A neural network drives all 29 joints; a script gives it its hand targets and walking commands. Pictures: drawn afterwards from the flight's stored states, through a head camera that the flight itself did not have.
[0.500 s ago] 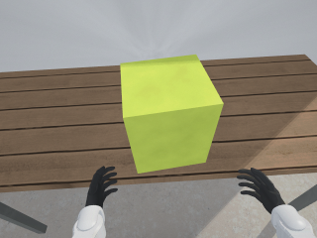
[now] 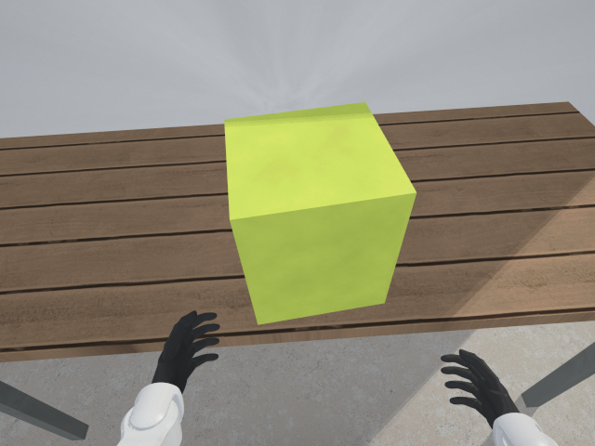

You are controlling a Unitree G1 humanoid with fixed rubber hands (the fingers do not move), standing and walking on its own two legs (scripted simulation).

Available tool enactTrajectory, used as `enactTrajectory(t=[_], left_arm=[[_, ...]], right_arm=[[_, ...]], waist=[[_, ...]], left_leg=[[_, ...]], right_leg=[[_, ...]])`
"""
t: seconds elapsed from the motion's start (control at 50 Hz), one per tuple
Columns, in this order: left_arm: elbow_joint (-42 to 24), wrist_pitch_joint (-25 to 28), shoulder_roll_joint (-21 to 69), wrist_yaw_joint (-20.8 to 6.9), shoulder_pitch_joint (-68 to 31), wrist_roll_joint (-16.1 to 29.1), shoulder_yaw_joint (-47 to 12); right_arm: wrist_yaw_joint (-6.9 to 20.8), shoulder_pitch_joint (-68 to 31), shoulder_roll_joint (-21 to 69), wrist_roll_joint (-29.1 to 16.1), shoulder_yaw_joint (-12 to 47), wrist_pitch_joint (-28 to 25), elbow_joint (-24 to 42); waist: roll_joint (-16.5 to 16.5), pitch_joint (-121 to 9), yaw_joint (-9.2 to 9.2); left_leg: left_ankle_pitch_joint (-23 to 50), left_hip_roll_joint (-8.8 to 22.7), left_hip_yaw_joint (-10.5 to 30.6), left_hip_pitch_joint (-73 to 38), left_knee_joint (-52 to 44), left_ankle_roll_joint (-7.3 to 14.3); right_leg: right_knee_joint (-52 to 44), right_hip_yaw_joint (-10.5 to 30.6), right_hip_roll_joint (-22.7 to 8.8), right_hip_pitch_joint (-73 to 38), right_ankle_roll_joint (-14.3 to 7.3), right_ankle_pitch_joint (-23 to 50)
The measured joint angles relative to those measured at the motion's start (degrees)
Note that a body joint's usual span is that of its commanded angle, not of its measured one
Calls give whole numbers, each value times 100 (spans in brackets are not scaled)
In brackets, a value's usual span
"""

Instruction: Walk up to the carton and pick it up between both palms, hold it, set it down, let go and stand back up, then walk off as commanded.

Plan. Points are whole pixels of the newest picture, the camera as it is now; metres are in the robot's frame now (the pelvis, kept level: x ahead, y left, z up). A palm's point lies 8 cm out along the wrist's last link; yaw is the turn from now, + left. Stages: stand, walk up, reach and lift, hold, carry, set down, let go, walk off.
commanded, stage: let go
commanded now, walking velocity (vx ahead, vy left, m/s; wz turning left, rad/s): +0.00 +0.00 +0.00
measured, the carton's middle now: (309, 217) +0.44 +0.01 +0.07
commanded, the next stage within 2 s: stand in 0.50 s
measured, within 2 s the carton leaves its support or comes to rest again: neither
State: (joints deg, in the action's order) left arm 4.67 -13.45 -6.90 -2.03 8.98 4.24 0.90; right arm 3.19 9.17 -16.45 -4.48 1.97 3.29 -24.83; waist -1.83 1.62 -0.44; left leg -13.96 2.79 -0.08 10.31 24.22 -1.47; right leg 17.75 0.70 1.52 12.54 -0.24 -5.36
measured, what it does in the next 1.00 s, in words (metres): stands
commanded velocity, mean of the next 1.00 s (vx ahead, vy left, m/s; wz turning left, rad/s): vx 0.00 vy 0.00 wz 0.00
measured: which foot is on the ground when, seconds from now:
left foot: down 0.00-1.00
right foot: down 0.00-1.00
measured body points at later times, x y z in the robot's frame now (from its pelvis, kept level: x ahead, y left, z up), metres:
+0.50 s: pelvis -0.01 -0.01 +0.00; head +0.00 -0.02 +0.45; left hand +0.24 +0.19 +0.00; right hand +0.20 -0.23 -0.07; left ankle -0.01 +0.13 -0.74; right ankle +0.05 -0.12 -0.74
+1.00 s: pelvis +0.00 +0.00 -0.01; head +0.02 +0.02 +0.44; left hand +0.23 +0.20 -0.01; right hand +0.15 -0.25 -0.09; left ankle -0.05 +0.10 -0.74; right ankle +0.04 -0.12 -0.74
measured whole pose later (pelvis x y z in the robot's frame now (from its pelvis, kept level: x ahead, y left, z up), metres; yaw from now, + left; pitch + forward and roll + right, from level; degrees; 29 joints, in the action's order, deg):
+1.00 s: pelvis +0.00 +0.00 -0.01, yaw +3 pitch -1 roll -1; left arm 13.7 9.5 -16.5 -6.0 9.0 1.7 -6.1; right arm 3.6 18.3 -15.9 2.1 0.3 -0.8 -29.5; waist 1.6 2.3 -0.4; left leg -21.6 0.5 -1.5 9.5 32.1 1.5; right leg 30.6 -0.1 1.3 15.9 -0.2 -13.7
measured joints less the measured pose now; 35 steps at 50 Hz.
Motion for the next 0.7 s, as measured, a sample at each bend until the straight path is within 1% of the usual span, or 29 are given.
enactTrajectory(t=[0.1,0.22,0.54,0.58,0.62,0.66,0.7], left_arm=[[95,0,-25,-107,-87,-62,40],[249,-1,-47,-173,-202,-123,76],[536,-11,-61,-321,-377,-256,114],[762,441,-173,-376,-335,-254,17],[982,910,-261,-383,-311,-255,-110],[1060,1219,-340,-401,-291,-255,-247],[991,1476,-416,-460,-292,-255,-398]], right_arm=[[-54,0,96,128,0,0,-58],[-111,0,126,236,-1,0,-103],[-183,0,125,341,0,-19,-146],[-181,14,126,531,-2,-158,-214],[-140,150,124,642,-42,-245,-239],[-66,404,107,657,-112,-286,-239],[-18,693,59,657,-161,-311,-242]], waist=[[-6,27,0],[-30,55,0],[-73,91,0],[-71,117,-1],[-69,128,-2],[-72,105,2],[-74,87,4]], left_leg=[[12,0,0,-22,0,0],[20,0,0,-68,0,0],[21,0,-1,-211,4,0],[-148,0,-3,-199,118,0],[-620,-2,-34,-108,505,0],[-755,-2,-114,-87,755,2],[-796,1,-136,-86,736,45]], right_leg=[[30,0,0,-9,0,-4],[114,-1,0,-20,0,-43],[215,1,0,-128,0,-141],[287,2,-1,-131,0,-244],[336,-16,7,-131,0,-485],[349,-77,36,-96,0,-646],[510,-218,67,73,0,-660]])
